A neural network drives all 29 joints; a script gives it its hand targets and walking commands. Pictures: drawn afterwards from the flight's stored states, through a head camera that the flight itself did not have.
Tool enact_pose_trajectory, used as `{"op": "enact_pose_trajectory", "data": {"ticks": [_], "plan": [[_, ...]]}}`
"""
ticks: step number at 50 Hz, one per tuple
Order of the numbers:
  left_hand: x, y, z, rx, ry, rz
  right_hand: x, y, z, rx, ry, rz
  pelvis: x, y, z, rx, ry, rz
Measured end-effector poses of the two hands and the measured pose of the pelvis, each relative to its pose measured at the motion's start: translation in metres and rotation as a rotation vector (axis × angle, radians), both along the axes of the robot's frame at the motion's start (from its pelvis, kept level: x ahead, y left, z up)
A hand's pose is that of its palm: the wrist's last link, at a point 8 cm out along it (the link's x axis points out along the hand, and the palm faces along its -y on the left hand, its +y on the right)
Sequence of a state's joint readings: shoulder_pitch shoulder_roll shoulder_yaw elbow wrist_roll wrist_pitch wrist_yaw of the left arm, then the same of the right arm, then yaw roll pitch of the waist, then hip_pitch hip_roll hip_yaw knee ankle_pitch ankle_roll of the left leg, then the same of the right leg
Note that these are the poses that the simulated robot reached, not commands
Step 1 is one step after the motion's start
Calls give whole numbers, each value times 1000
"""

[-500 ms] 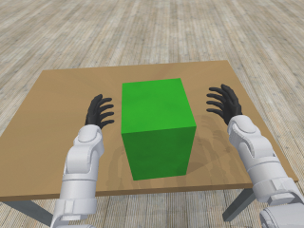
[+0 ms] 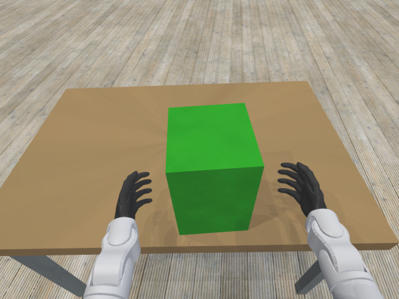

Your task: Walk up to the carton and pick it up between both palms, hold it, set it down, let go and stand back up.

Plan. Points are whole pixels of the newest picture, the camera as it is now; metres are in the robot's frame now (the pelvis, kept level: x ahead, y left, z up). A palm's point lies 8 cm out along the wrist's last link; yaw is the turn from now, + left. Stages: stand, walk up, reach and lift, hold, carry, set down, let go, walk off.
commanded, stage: set down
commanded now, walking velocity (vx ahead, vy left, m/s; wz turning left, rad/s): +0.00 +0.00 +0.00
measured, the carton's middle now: (210, 172) +0.41 +0.00 +0.00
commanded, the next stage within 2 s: let go in 1.64 s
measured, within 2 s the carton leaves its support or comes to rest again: neither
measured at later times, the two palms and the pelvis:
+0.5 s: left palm (119, 257) +0.22 +0.19 -0.01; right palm (318, 254) +0.22 -0.20 -0.02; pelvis +0.02 +0.01 +0.00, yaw +0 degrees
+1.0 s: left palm (115, 281) +0.18 +0.20 -0.05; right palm (321, 275) +0.19 -0.21 -0.06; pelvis +0.01 +0.01 +0.00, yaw +1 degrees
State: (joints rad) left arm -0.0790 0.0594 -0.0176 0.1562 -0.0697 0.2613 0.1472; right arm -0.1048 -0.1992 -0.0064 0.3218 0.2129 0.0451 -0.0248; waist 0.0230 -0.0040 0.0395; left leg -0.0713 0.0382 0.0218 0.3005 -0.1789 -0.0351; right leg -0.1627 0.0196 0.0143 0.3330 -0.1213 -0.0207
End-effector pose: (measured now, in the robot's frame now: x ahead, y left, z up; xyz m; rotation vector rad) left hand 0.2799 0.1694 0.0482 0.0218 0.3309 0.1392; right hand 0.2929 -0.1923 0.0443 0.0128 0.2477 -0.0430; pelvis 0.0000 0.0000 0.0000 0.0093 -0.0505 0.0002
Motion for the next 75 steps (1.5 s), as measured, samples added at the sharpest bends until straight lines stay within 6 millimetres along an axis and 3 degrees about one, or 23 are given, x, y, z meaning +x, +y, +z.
{"op": "enact_pose_trajectory", "data": {"ticks": [12, 23, 38, 48, 55, 75], "plan": [[-25, 7, -39, 2, 64, 6, -37, -11, -36, -10, 67, -56, 8, 4, 0, -4, 9, -8], [-55, 18, -57, 26, 18, 15, -72, -10, -61, -29, 90, -43, 18, 10, 0, -14, 7, -10], [-95, 20, -88, 25, 84, 14, -102, -12, -92, -31, 168, -30, 8, 15, -3, -13, 2, 2], [-96, 28, -95, 50, 119, 26, -104, -17, -100, -26, 184, -36, 8, 9, -4, -8, -2, 11], [-100, 38, -110, 44, 215, 29, -100, -14, -102, -60, 233, -24, 15, 6, -4, -9, -6, 22], [-103, 70, -126, 85, 422, -18, -97, -2, -104, -129, 298, -26, 28, 27, -2, -27, -38, -6]]}}
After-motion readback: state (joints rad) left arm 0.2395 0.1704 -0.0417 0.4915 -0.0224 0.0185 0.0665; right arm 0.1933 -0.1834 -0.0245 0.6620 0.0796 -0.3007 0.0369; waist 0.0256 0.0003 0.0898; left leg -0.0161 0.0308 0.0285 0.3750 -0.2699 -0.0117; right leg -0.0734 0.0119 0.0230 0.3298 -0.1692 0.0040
